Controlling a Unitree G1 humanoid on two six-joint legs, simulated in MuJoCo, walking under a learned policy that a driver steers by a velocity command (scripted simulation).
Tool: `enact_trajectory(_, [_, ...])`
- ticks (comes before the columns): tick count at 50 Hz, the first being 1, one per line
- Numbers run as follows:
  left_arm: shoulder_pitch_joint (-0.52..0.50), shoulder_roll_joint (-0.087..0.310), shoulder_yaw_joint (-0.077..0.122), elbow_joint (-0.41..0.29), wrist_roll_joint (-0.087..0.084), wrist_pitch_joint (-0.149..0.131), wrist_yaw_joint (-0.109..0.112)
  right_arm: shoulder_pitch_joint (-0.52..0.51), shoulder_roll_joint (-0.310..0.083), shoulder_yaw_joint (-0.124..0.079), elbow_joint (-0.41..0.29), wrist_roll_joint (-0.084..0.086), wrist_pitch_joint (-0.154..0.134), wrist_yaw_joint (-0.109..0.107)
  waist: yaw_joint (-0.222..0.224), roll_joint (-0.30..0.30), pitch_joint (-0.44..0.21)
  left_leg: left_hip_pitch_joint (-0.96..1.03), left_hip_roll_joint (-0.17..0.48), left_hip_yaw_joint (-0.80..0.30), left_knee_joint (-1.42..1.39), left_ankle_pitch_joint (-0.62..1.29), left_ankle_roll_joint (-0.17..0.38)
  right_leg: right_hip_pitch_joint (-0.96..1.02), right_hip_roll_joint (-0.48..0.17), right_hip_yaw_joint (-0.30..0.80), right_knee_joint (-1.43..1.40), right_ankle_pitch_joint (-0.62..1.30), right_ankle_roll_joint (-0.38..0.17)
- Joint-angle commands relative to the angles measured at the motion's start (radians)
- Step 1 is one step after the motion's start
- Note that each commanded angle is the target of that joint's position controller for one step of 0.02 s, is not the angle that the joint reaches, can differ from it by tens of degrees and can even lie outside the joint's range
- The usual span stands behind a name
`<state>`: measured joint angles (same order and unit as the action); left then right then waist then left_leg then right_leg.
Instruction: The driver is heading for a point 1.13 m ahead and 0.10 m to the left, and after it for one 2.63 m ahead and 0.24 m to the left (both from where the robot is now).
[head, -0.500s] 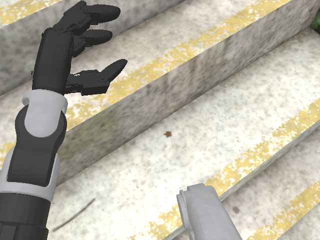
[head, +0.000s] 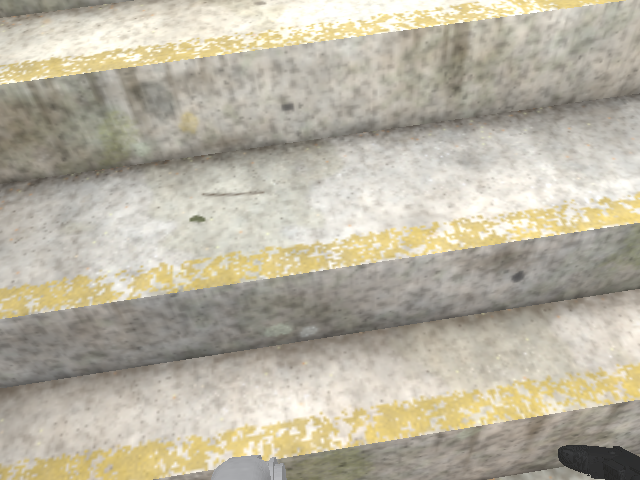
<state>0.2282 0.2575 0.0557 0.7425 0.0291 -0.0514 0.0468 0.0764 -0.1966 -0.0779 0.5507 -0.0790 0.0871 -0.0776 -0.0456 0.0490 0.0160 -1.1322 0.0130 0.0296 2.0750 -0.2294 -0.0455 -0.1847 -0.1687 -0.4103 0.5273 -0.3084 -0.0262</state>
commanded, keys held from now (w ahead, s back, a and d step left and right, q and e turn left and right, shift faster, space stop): q+shift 0.32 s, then e+shift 0.22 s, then w+e+shift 0.46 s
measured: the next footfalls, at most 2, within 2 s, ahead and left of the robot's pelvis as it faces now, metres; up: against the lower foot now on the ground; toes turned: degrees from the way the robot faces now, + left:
left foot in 0.22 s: +0.15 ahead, +0.19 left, +0.18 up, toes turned +15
right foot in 0.64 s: +0.27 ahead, +0.00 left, +0.18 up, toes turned +17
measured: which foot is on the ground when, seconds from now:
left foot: up 0.00-0.20, down 0.22-0.64, up 0.66-1.00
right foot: down 0.00-0.28, up 0.30-0.62, down 0.64-1.00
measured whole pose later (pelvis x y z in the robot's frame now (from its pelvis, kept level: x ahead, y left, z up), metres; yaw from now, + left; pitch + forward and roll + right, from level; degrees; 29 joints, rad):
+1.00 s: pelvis +0.30 +0.10 +0.19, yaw +0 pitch +4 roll +2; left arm 0.53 0.15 0.07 0.89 0.02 -0.11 0.03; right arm -0.12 -0.07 0.06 0.45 -0.08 -0.04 0.01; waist 0.13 0.04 -0.03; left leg -1.39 0.04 -0.02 2.21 -0.47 0.05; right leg -0.13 0.10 0.29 0.37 -0.30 -0.14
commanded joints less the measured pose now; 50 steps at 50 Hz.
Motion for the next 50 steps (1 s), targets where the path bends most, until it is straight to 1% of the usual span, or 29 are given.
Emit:
enact_trajectory(1, [0.011,0.112,0.026,-0.074,0.006,-0.012,0.007,-0.019,-0.037,-0.016,-0.068,-0.001,-0.006,0.018,0.012,-0.104,0.012,-0.197,0.079,-0.013,-0.018,-0.06,-0.002,0.236,-0.288,0.199,-0.22,0.188,-0.181])
enact_trajectory(7, [0.08,0.163,0.05,-0.091,0.002,0.026,0.006,-0.159,-0.027,-0.013,-0.136,0.01,-0.008,0.039,0.069,-0.205,-0.018,-0.158,0.176,-0.002,-0.294,-0.292,0.042,0.416,-0.336,0.11,-0.225,0.576,-0.167])
enact_trajectory(8, [0.066,0.188,0.06,-0.078,0.001,0.035,-0.009,-0.189,0.001,0.003,-0.162,0.042,-0.006,0.047,0.059,-0.243,-0.05,-0.082,0.189,0.018,-0.429,-0.329,0.063,0.425,-0.304,0.081,-0.233,0.607,-0.133])
enact_trajectory(9, [0.037,0.209,0.062,-0.085,-0.012,0.061,-0.017,-0.166,0.019,0.026,-0.165,0.091,-0.002,0.057,0.046,-0.304,-0.069,0.137,0.151,0.088,-0.736,-0.674,0.102,0.339,-0.264,0.026,-0.233,0.688,-0.133])
enact_trajectory(11, [0.045,0.234,0.063,-0.069,-0.026,0.076,-0.023,-0.042,-0.041,0.017,-0.124,0.113,-0.004,0.052,0.029,-0.262,-0.155,0.391,0.033,0.197,-0.904,-0.565,0.128,0.346,-0.235,0.008,-0.064,1.074,-0.116])
enact_trajectory(12, [0.041,0.244,0.062,-0.045,-0.028,0.079,-0.038,0.086,-0.078,-0.001,-0.053,0.137,-0.032,0.027,-0.023,-0.145,-0.209,0.555,-0.067,0.124,-0.964,-0.332,0.182,0.256,-0.139,-0.037,0.079,1.283,-0.063])
enact_trajectory(13, [-0.033,0.267,0.067,-0.082,-0.015,0.072,-0.056,0.263,-0.124,-0.025,-0.01,0.13,-0.048,0.006,-0.131,-0.054,-0.282,0.807,-0.082,-0.012,-1.1,-0.227,0.243,0.072,-0.07,-0.027,0.329,1.139,0.009])
enact_trajectory(14, [-0.119,0.202,0.049,-0.148,0.003,0.051,-0.072,0.276,-0.202,-0.061,-0.009,0.127,-0.037,-0.019,-0.169,0.127,-0.279,0.94,-0.009,-0.348,-1.28,-0.316,0.339,-0.282,0.047,0.041,0.647,0.411,0.037])
enact_trajectory(15, [-0.202,0.089,0.015,-0.222,0.021,0.01,-0.118,0.174,-0.237,-0.071,-0.088,0.082,-0.015,-0.035,-0.145,0.126,-0.25,0.86,0.031,-0.649,-1.407,-0.373,0.386,-0.497,0.122,0.265,1.027,-0.023,0.057])
enact_trajectory(16, [-0.245,0.002,-0.013,-0.275,0.028,-0.006,-0.133,0.107,-0.231,-0.055,-0.108,0.04,-0.011,-0.036,-0.095,0.038,-0.232,0.777,0.015,-0.701,-1.43,-0.331,0.381,-0.572,0.152,0.438,1.263,-0.035,0.061])
enact_trajectory(17, [-0.198,-0.05,-0.035,-0.305,0.008,-0.01,-0.124,0.043,-0.2,-0.034,-0.079,0.019,-0.018,-0.031,-0.017,0.08,-0.158,0.681,0.002,-0.615,-1.312,-0.215,0.36,-0.599,0.176,0.468,1.315,0.061,0.045])
enact_trajectory(18, [-0.207,-0.081,-0.051,-0.321,0.022,-0.022,-0.095,0.058,-0.178,-0.031,-0.048,0.012,-0.035,-0.028,-0.001,0.062,-0.104,0.652,0.025,-0.581,-1.239,-0.134,0.348,-0.632,0.17,0.53,1.349,0.041,0.014])
enact_trajectory(20, [-0.098,-0.038,-0.044,-0.275,0.039,-0.027,-0.053,0.019,-0.093,0.013,-0.035,0.024,-0.078,0.0,0.029,0.033,-0.106,0.681,0.062,-0.503,-1.242,0.028,0.328,-0.642,0.204,0.495,1.44,0.086,0.004])
enact_trajectory(25, [-0.086,0.005,-0.041,-0.298,0.03,0.026,-0.005,0.073,-0.074,0.034,0.029,0.037,-0.143,0.018,0.048,0.03,-0.084,0.662,0.169,-0.43,-1.345,0.196,0.305,-0.595,0.188,0.578,1.262,-0.081,0.04])
enact_trajectory(26, [-0.126,0.0,-0.047,-0.326,0.016,0.041,-0.003,0.019,-0.065,0.049,-0.005,0.037,-0.15,-0.003,0.066,0.028,-0.083,0.638,0.214,-0.455,-1.39,0.255,0.284,-0.531,0.144,0.647,1.065,-0.141,0.038])
enact_trajectory(28, [-0.111,-0.025,-0.062,-0.331,-0.029,0.061,-0.007,0.035,-0.111,0.046,-0.003,0.011,-0.141,-0.016,0.085,0.085,-0.12,0.681,0.182,-0.297,-1.56,0.247,0.23,-0.298,0.125,0.396,0.463,-0.372,0.015])
enact_trajectory(29, [0.0,-0.006,-0.038,-0.28,-0.04,0.068,-0.008,0.013,-0.146,0.029,0.028,0.019,-0.138,-0.013,0.118,0.174,-0.171,0.577,0.191,-0.247,-1.594,0.308,0.262,-0.031,0.157,0.24,0.474,-0.215,-0.017])
enact_trajectory(30, [0.127,0.014,-0.017,-0.237,-0.043,0.068,-0.007,-0.02,-0.153,0.022,0.033,0.031,-0.142,0.001,0.168,0.149,-0.181,0.527,0.171,-0.189,-1.516,0.27,0.251,0.123,0.162,0.24,0.384,-0.093,-0.046])
enact_trajectory(31, [0.23,0.021,0.005,-0.172,-0.027,0.051,-0.011,-0.045,-0.119,0.028,0.057,0.051,-0.141,0.02,0.235,0.012,-0.212,0.512,0.078,-0.057,-1.271,0.301,0.209,0.256,0.23,0.242,0.26,-0.007,-0.075])
enact_trajectory(32, [0.397,0.065,0.038,-0.099,-0.002,0.037,-0.018,-0.196,-0.089,0.031,0.026,0.043,-0.146,0.04,0.37,-0.195,-0.151,0.332,-0.028,0.045,-0.813,0.155,0.137,0.347,0.201,0.44,0.088,0.007,-0.148])
enact_trajectory(33, [0.355,0.067,0.029,-0.104,-0.014,0.017,-0.038,-0.2,-0.012,0.052,-0.023,0.011,-0.148,0.059,0.262,-0.262,-0.028,0.09,-0.082,-0.019,-0.565,-0.094,0.091,0.259,0.081,0.87,-0.061,-0.003,-0.195])
enact_trajectory(34, [0.17,0.107,0.041,-0.16,-0.014,0.015,-0.031,-0.053,0.019,0.056,-0.088,-0.002,-0.152,0.079,0.085,-0.3,-0.04,0.045,-0.071,-0.121,-0.511,-0.055,0.04,0.159,-0.052,1.405,-0.436,-0.536,-0.275])
enact_trajectory(35, [0.048,0.111,0.051,-0.182,-0.025,0.008,-0.028,-0.06,-0.042,0.044,-0.091,-0.013,-0.158,0.1,0.036,-0.194,0.037,0.051,-0.035,-0.124,-0.439,0.001,0.006,0.0,-0.099,1.436,-0.485,-0.779,-0.312])
enact_trajectory(36, [0.001,0.093,0.045,-0.176,-0.035,-0.003,-0.025,-0.096,-0.045,0.047,-0.1,-0.01,-0.164,0.108,0.018,-0.137,0.103,0.032,-0.023,-0.114,-0.407,0.016,0.0,-0.108,-0.074,1.312,-0.428,-0.699,-0.314])
enact_trajectory(38, [0.023,0.053,0.033,-0.136,-0.047,-0.028,-0.033,-0.087,-0.049,0.049,-0.045,-0.014,-0.158,0.104,0.04,-0.064,0.062,0.079,-0.002,-0.073,-0.362,0.03,0.034,-0.158,0.016,1.034,-0.3,-0.408,-0.254])
enact_trajectory(40, [0.055,0.011,0.024,-0.046,-0.024,-0.03,-0.031,-0.096,0.059,0.083,-0.037,-0.023,-0.147,0.104,0.036,-0.105,-0.031,0.099,-0.03,-0.015,-0.091,0.074,0.088,-0.204,0.118,0.853,-0.163,-0.206,-0.279])
enact_trajectory(45, [0.393,0.046,0.052,0.096,-0.006,-0.076,-0.028,-0.419,0.15,0.135,-0.196,-0.016,-0.173,0.093,0.2,-0.13,0.043,-0.593,-0.003,-0.074,0.339,-0.22,0.105,0.236,0.013,1.111,-0.247,-0.296,-0.337])
enact_trajectory(49, [0.327,0.065,0.059,0.107,-0.027,-0.076,-0.012,-0.55,0.121,0.151,-0.303,0.006,-0.157,0.085,0.185,-0.082,0.079,-0.404,0.067,-0.054,-0.033,-0.253,0.097,0.023,0.042,1.021,-0.456,-0.251,-0.288])
enact_trajectory(50, [0.349,0.053,0.062,0.138,0.005,-0.068,-0.005,-0.577,0.152,0.155,-0.314,0.011,-0.139,0.077,0.205,-0.186,0.034,-0.416,0.043,0.008,0.184,-0.323,0.11,0.05,0.014,0.991,-0.493,-0.063,-0.346])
